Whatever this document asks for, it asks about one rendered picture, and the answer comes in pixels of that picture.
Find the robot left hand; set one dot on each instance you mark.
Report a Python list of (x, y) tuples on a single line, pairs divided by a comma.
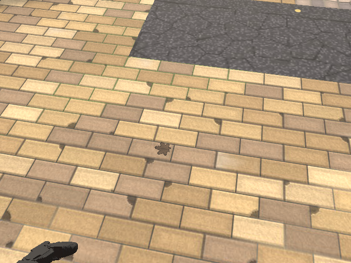
[(47, 252)]

